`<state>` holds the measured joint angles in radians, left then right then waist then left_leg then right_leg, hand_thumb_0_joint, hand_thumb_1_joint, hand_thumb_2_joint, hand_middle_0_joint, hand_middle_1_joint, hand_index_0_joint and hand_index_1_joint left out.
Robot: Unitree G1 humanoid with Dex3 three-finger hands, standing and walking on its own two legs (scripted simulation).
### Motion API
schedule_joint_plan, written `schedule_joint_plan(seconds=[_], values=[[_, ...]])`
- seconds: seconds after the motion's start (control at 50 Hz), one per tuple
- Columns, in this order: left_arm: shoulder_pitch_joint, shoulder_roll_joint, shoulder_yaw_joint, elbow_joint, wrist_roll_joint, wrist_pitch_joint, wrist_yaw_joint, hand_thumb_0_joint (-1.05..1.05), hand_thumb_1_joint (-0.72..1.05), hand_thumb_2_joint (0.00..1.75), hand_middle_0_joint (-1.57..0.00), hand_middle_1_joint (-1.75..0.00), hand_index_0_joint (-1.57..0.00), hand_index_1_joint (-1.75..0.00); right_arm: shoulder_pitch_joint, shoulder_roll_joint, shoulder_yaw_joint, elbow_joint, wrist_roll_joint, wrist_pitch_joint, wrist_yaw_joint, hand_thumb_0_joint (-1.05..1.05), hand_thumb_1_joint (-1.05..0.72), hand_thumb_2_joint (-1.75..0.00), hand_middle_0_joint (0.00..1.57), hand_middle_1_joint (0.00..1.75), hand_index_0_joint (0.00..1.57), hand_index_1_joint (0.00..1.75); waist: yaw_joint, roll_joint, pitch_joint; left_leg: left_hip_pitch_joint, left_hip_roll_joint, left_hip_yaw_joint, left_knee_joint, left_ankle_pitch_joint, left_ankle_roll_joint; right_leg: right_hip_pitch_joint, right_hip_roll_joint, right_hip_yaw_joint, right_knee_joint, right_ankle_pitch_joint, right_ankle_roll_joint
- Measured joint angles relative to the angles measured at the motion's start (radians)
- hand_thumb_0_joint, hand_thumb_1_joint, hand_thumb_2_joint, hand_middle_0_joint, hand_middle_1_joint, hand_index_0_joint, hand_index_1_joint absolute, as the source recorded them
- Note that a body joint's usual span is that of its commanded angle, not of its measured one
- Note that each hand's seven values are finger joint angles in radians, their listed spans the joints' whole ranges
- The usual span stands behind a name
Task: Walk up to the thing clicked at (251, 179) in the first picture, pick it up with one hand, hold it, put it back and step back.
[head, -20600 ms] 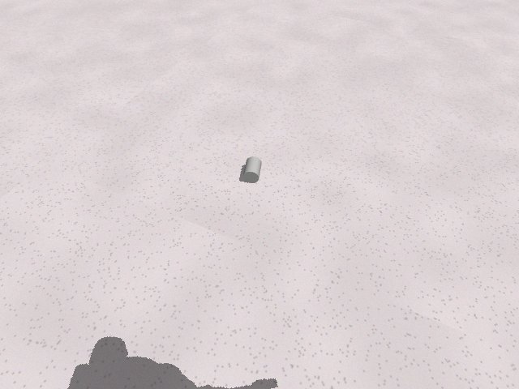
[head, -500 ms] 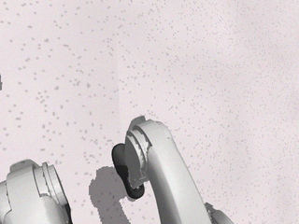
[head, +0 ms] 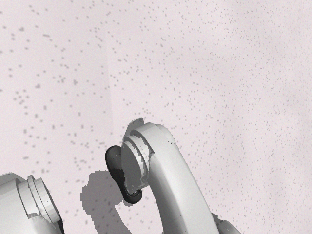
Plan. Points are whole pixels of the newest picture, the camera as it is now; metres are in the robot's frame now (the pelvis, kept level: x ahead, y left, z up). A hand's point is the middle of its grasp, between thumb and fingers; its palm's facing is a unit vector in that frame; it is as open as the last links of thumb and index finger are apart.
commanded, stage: rest palm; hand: left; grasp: from above
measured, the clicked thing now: out of the picture +0.56 +0.28 -0.28
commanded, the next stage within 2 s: close in 0.22 s
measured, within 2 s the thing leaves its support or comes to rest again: neither
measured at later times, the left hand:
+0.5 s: hand out of the picture +0.54 +0.27 -0.23, palm faces -0.43 -0.09 -0.90, open 12.4 cm
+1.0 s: hand out of the picture +0.54 +0.27 -0.24, palm faces -0.43 -0.09 -0.90, open 12.3 cm
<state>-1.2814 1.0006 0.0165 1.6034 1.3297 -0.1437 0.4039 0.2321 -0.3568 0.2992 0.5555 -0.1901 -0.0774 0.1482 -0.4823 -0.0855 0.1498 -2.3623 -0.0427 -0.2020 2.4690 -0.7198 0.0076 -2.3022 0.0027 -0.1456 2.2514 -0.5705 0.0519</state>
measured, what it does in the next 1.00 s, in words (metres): stands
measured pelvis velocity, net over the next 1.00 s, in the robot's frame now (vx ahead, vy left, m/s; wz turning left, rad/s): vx -0.01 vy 0.01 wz -0.03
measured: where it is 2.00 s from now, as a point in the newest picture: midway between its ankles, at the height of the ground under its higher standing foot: (94, 210)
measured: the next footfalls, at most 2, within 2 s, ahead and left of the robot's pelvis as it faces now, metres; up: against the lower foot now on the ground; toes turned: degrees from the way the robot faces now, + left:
none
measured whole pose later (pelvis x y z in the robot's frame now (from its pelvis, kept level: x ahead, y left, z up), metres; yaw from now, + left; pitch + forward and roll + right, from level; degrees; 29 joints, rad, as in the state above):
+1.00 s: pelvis -0.01 +0.01 +0.00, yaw -2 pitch +32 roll -17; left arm -1.32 1.06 -0.05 1.61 1.27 -0.12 0.41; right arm 0.18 -0.36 0.40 0.52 -0.21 -0.06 0.14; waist -0.51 -0.11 0.20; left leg -2.36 -0.03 -0.22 2.48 -0.71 0.02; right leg -2.28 0.01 -0.17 2.23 -0.55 0.06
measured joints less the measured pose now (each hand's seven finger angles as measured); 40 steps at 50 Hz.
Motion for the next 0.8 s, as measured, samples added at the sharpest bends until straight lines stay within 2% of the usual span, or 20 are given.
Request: schedule_joint_plan(seconds=[0.1,0.38,0.6,0.8], values=[[-0.002,0.007,0.001,0.004,-0.005,0.007,0.001,0.0,-0.33,1.08,-0.12,-1.19,-0.14,-1.15,-0.01,0.001,0.012,-0.007,-0.004,-0.004,0.005,0.0,-0.91,-0.9,0.2,0.3,0.2,0.3,-0.005,-0.003,0.007,0.001,0.0,-0.002,0.003,0.001,0.003,0.005,0.001,-0.002,-0.001,0.001,0.002],[-0.019,0.024,-0.039,0.028,-0.025,0.004,0.009,0.0,-0.35,1.11,-0.1,-1.19,-0.11,-1.15,-0.032,0.006,0.052,-0.021,-0.01,-0.002,0.008,0.0,-0.91,-0.9,0.2,0.3,0.2,0.3,-0.008,-0.011,0.021,0.001,0.003,-0.01,0.01,0.011,0.009,0.012,0.006,-0.01,-0.006,0.014,0.004],[-0.044,0.049,-0.066,0.053,-0.04,0.01,0.027,0.0,-0.29,1.1,-0.13,-1.16,-0.14,-1.13,-0.048,0.002,0.079,-0.016,-0.014,-0.004,0.003,0.0,-0.9,-0.9,0.2,0.3,0.2,0.3,-0.021,-0.024,0.032,0.006,0.008,-0.014,0.012,0.01,0.012,0.018,0.011,-0.013,-0.011,0.019,0.011],[-0.047,0.067,-0.066,0.048,-0.043,0.018,0.021,0.0,-0.29,1.08,-0.14,-1.12,-0.15,-1.11,-0.055,-0.005,0.095,-0.026,-0.016,0.003,-0.003,0.0,-0.91,-0.9,0.2,0.3,0.2,0.3,-0.03,-0.023,0.042,0.005,0.006,-0.021,0.013,0.009,0.013,0.023,0.01,-0.02,-0.015,0.018,0.012]])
